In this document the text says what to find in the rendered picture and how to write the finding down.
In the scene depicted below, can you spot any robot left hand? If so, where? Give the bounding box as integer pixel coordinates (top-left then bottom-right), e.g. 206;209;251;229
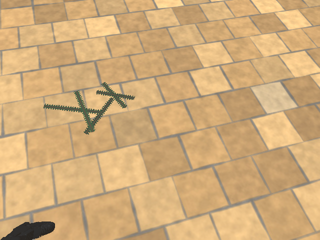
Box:
1;221;55;240

